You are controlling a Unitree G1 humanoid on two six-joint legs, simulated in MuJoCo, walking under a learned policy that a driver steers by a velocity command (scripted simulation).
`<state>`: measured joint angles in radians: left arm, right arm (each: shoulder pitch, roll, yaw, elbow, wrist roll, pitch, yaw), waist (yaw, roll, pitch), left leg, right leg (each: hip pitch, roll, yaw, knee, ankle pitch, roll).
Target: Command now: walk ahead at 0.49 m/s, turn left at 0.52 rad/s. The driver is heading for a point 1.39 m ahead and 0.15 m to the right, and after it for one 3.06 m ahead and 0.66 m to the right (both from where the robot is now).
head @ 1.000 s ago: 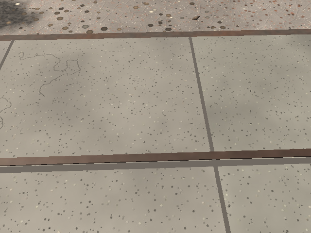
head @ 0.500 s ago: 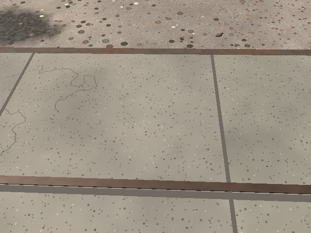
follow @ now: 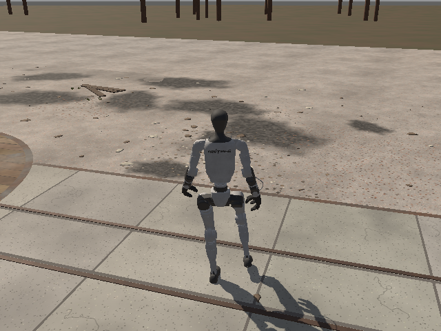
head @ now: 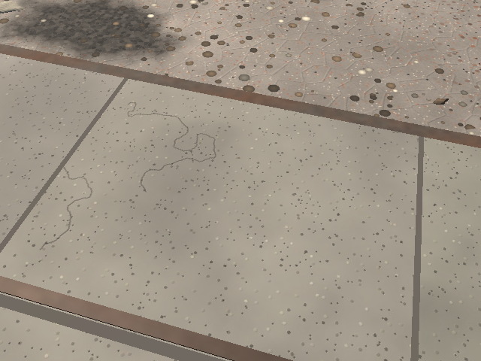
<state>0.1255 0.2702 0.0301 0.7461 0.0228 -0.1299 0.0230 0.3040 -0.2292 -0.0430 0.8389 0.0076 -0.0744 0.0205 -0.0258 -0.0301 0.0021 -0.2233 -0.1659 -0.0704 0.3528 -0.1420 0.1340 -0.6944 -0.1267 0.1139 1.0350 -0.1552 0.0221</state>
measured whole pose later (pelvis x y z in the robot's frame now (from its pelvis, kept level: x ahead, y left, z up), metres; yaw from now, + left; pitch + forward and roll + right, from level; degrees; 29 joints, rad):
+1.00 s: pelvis +0.52 +0.03 +0.00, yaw -1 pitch +1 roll +1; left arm 0.25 0.30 0.07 0.78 -0.03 -0.04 0.01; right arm 0.30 -0.25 -0.06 0.83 -0.01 -0.11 0.02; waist -0.03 -0.06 0.00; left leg -0.15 -0.03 0.14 0.31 -0.18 0.06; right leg -0.66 -0.09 0.09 1.11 -0.19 -0.01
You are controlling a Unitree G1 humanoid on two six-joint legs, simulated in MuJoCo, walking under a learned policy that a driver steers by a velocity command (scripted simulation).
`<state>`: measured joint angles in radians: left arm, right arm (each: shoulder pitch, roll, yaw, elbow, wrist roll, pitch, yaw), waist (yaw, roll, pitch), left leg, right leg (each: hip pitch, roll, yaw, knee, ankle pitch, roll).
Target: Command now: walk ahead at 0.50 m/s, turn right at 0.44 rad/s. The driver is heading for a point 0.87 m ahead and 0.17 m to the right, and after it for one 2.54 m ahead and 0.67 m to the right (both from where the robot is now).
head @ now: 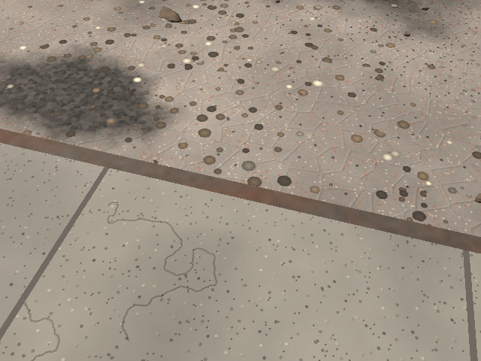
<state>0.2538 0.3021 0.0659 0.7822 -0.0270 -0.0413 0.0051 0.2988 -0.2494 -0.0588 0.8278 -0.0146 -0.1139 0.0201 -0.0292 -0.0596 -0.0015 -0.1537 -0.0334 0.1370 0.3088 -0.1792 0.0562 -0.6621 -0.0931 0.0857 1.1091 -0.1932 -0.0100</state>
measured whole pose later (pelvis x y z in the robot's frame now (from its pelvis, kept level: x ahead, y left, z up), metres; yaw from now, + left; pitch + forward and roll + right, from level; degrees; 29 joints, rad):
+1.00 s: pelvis +0.54 -0.10 -0.01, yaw -14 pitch +2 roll +0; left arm 0.26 0.29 0.04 0.72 0.01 -0.09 0.00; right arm 0.24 -0.28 -0.05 0.74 0.01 -0.08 0.04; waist -0.01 -0.02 0.02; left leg -0.33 -0.10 -0.02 0.45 -0.15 0.09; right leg -0.43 0.00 0.05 1.14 -0.35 -0.02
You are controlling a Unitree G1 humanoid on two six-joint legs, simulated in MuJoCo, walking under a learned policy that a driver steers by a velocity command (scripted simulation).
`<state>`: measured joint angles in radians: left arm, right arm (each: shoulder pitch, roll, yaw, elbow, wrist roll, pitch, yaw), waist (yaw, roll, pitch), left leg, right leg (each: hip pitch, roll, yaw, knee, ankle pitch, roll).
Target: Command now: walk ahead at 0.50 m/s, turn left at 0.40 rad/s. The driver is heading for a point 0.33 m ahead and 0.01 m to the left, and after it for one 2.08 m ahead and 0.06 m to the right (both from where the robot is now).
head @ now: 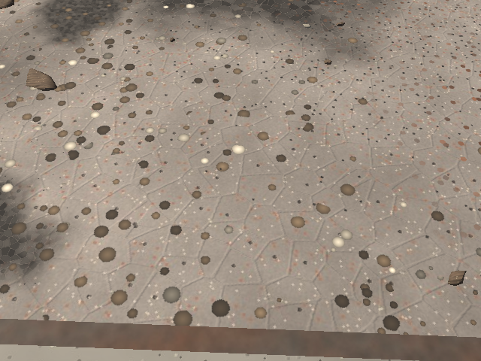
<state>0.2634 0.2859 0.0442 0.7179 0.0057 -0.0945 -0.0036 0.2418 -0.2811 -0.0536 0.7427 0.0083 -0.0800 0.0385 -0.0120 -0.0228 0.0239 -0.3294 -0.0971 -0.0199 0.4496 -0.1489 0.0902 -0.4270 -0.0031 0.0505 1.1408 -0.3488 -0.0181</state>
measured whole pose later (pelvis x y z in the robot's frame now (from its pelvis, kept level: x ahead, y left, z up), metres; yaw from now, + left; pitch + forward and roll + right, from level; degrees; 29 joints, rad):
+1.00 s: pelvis +0.26 +0.00 +0.00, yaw -3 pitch +1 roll +0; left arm 0.19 0.32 0.09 0.68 -0.02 0.06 0.00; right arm 0.16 -0.26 -0.06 0.69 -0.01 0.02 -0.04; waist -0.01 -0.02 0.04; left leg -0.23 0.06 0.08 0.45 -0.23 0.00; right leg -0.48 -0.01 0.01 0.93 -0.39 0.09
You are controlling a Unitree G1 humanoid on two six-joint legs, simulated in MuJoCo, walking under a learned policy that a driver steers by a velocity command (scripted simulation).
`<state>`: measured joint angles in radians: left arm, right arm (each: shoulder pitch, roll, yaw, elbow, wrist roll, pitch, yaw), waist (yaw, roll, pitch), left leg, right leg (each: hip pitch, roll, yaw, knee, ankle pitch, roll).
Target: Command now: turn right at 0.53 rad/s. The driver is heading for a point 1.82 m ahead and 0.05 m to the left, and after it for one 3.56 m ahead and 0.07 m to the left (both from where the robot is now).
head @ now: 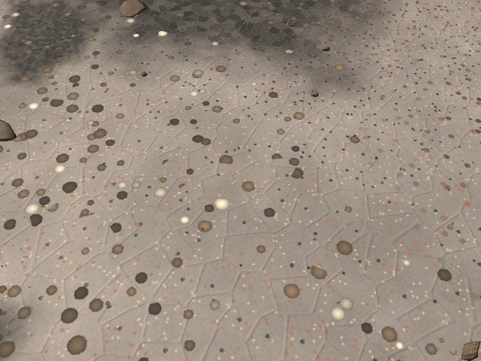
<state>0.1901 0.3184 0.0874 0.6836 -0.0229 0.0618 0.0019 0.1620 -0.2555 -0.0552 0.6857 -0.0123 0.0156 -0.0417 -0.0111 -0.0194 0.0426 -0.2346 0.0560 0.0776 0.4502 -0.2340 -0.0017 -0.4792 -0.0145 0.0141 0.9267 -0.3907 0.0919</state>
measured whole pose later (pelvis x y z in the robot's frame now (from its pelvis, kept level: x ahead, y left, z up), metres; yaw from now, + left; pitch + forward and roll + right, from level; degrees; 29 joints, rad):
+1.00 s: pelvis -0.01 +0.01 -0.02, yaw +5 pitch +1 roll -2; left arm 0.16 0.31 0.09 0.74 -0.01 0.02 0.03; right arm 0.17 -0.30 -0.07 0.63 0.02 0.05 0.01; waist 0.02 -0.02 0.05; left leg -0.32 0.03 0.03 0.63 -0.30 0.03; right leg -0.29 -0.11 -0.17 0.62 -0.32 0.03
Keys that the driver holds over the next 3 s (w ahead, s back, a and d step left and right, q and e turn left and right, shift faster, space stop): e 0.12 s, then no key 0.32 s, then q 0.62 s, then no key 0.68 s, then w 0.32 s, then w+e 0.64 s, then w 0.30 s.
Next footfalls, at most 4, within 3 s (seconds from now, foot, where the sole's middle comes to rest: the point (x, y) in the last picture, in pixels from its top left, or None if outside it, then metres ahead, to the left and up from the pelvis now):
0.12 right None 0.04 -0.14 -0.78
0.52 left None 0.07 0.10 -0.78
1.00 left None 0.03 0.12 -0.78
1.44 right None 0.06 -0.11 -0.78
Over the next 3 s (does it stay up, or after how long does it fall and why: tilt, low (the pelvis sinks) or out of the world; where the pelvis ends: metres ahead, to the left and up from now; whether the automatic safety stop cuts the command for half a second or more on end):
stays up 0.56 0.08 -0.01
